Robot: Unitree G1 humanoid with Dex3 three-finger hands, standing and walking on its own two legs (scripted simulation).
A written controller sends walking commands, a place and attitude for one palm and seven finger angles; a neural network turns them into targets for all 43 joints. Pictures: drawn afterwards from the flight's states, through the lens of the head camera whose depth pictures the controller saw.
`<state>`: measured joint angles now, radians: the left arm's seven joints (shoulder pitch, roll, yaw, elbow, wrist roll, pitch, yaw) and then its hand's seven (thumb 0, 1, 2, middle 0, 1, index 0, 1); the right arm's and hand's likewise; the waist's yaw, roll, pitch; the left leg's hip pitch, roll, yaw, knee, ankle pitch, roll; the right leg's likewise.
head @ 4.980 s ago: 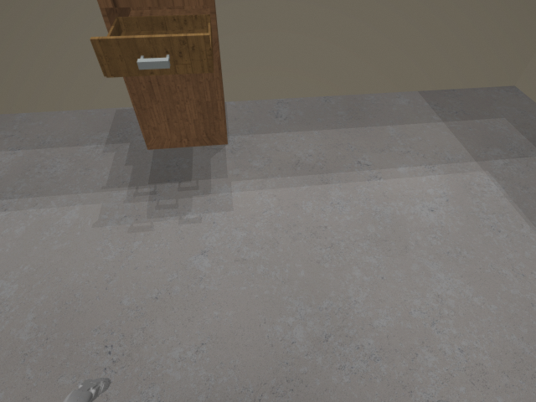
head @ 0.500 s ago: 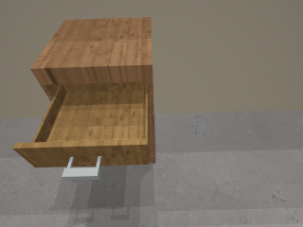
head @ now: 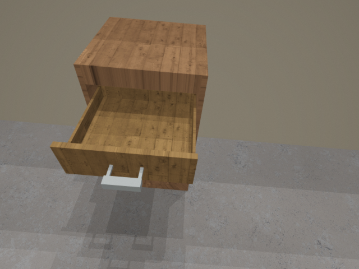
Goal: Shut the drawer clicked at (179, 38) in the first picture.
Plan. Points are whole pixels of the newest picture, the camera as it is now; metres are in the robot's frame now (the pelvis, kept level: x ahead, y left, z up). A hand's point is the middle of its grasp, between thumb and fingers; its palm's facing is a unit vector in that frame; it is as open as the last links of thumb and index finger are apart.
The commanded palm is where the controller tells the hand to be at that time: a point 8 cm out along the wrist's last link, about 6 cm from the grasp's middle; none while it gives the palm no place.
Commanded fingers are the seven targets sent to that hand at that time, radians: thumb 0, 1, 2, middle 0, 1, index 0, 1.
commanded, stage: come to a stop and stand still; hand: left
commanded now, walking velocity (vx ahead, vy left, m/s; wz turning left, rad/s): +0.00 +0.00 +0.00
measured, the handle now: (124, 176) +0.38 +0.19 -0.09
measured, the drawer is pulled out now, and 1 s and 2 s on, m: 0.30 0.30 0.30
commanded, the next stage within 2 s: look again from close up in 0.72 s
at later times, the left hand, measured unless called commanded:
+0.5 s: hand out of the picture -0.06 +0.14 -0.17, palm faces +0.02 -0.99 -0.16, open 7.4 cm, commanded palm none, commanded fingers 0.00 0.90 0.90 -0.20 -0.30 -0.20 -0.30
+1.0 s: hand out of the picture -0.04 +0.18 -0.17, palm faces +0.01 -0.97 -0.22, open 7.4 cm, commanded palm none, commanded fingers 0.00 0.90 0.90 -0.20 -0.30 -0.20 -0.30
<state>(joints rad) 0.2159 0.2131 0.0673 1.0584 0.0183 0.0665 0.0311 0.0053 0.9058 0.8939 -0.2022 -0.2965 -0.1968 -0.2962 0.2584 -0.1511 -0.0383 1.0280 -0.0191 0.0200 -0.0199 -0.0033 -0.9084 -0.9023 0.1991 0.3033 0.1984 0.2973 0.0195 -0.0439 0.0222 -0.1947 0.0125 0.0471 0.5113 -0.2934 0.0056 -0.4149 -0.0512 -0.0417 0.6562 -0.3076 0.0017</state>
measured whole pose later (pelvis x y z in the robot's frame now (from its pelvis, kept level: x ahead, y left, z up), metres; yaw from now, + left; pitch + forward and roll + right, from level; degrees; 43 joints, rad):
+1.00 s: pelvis -0.04 +0.00 +0.00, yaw +0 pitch +0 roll -1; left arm 0.33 0.15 -0.01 1.07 0.01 -0.01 0.05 0.01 0.90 0.89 -0.20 -0.30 -0.20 -0.30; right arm 0.34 -0.15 -0.03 1.07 -0.02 0.01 -0.02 0.00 -0.90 -0.90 0.20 0.30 0.20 0.30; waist -0.03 0.04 0.00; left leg -0.31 0.03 0.04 0.57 -0.25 0.01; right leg -0.20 0.02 -0.07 0.52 -0.32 -0.03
